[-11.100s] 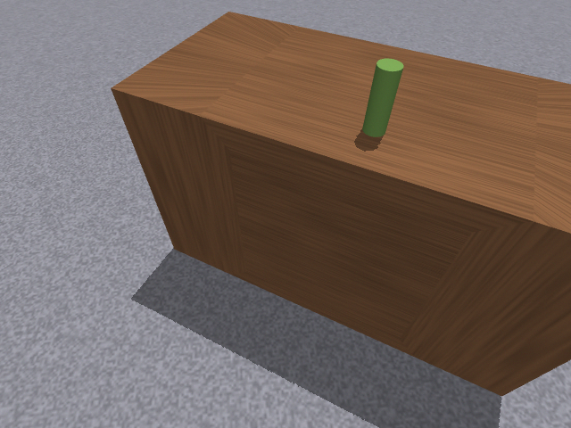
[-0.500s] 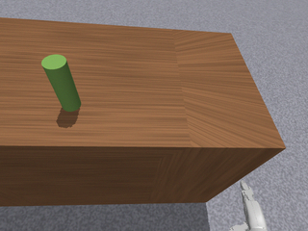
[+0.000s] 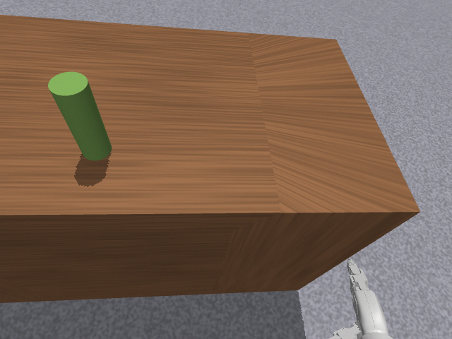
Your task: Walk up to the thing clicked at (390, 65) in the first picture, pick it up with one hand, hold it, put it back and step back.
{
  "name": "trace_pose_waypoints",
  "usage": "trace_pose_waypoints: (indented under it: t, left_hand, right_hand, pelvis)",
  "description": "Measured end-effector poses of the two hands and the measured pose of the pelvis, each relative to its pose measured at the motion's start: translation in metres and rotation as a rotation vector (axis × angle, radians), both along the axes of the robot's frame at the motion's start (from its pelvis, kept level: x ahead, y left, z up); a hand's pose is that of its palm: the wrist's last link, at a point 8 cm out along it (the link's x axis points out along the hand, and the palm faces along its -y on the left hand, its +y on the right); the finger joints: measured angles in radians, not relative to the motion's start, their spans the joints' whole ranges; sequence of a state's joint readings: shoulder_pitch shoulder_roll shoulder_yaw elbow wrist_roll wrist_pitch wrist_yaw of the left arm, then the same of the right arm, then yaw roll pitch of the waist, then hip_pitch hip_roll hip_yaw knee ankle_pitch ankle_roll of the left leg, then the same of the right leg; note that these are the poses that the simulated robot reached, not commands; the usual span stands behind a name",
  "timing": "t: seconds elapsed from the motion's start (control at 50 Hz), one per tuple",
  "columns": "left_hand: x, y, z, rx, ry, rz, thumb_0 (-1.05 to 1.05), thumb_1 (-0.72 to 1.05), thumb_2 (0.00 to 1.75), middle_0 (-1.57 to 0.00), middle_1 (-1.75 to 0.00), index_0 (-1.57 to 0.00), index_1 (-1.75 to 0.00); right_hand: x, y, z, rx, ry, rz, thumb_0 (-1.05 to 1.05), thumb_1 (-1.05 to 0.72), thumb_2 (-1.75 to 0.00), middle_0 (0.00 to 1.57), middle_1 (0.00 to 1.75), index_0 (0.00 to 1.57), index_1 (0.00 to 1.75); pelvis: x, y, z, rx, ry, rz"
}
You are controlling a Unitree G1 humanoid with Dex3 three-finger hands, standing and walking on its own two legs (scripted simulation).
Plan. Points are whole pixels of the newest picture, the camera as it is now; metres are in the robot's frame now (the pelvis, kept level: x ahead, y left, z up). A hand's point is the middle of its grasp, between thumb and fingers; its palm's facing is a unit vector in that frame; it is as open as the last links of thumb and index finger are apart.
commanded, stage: go down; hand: left
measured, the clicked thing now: (84, 121) +0.48 +0.22 +0.08
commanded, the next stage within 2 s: approach in 0.10 s
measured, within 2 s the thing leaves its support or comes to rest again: neither
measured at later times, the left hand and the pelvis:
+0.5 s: hand out of the picture +0.41 +0.38 +0.14, palm faces +0.19 -0.98 +0.02, open 17.6 cm; pelvis +0.00 +0.00 -0.01, yaw +0 degrees
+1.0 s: hand (64, 133) +0.48 +0.26 +0.06, palm faces +0.17 -0.98 +0.03, open 17.3 cm; pelvis -0.02 -0.01 -0.03, yaw -2 degrees
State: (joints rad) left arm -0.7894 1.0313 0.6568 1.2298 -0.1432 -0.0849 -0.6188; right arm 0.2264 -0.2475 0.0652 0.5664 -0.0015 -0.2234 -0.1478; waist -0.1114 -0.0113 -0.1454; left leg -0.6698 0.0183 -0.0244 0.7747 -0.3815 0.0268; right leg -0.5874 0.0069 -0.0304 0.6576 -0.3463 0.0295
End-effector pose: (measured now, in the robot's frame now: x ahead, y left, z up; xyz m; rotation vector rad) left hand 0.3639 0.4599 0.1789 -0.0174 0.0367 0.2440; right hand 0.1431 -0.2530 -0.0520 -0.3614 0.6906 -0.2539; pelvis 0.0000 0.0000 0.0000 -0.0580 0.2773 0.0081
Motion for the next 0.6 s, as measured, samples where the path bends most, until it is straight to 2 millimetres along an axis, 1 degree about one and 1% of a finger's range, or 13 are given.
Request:
trace_pose_waypoints:
  t: [0.14,0.28,0.36,0.42,0.48,0.54,0.6]
  left_hand:
    - [0.005,-0.002,-0.003,-0.009,0.003,-0.005,-0.01,-0.59,0.06,-0.05,-0.05,-0.05,-0.06]
    - [0.006,0.0,-0.001,-0.001,0.001,0.003,-0.01,-0.59,0.05,-0.06,-0.06,-0.05,-0.07]
    - [0.006,-0.002,-0.007,-0.005,0.013,0.001,-0.01,-0.59,0.06,-0.07,-0.06,-0.06,-0.09]
    - [0.008,-0.009,-0.019,-0.01,0.03,-0.018,-0.01,-0.59,0.06,-0.08,-0.07,-0.06,-0.1]
    - [0.013,-0.023,-0.037,-0.019,0.044,-0.043,-0.01,-0.59,0.07,-0.08,-0.07,-0.05,-0.1]
    - [0.022,-0.042,-0.057,-0.03,0.053,-0.07,-0.01,-0.59,0.08,-0.07,-0.08,-0.05,-0.1]
    - [0.034,-0.065,-0.078,-0.045,0.051,-0.093,-0.01,-0.57,0.08,-0.06,-0.08,-0.05,-0.1]
  right_hand:
    - [0.0,0.004,0.001,0.005,-0.002,0.005,-0.01,0.52,-0.06,0.06,0.05,0.06,0.05]
    - [-0.002,0.003,0.001,0.005,-0.007,-0.006,-0.01,0.52,-0.06,0.06,0.05,0.06,0.05]
    - [-0.003,0.006,-0.002,0.014,0.006,0.006,-0.01,0.52,-0.06,0.05,0.05,0.06,0.05]
    - [-0.002,0.011,-0.006,0.028,0.014,0.029,-0.01,0.52,-0.06,0.05,0.05,0.06,0.05]
    - [0.001,0.017,-0.009,0.041,0.01,0.055,-0.01,0.53,-0.05,0.05,0.05,0.06,0.05]
    - [0.003,0.02,-0.007,0.047,-0.013,0.074,-0.01,0.53,-0.05,0.06,0.05,0.06,0.05]
    - [0.002,0.018,-0.002,0.041,-0.034,0.082,-0.01,0.54,-0.05,0.06,0.05,0.06,0.05]
  pelvis:
    - [0.002,0.002,-0.001,-0.003,0.003,-0.002]
    - [0.002,0.003,-0.001,-0.004,0.001,-0.007]
    - [0.001,0.003,-0.002,-0.004,0.004,-0.006]
    - [0.0,0.002,-0.004,-0.004,0.012,-0.002]
    - [-0.003,0.001,-0.007,-0.005,0.02,0.001]
    - [-0.006,0.0,-0.01,-0.005,0.027,0.003]
    - [-0.008,-0.001,-0.014,-0.006,0.035,0.002]
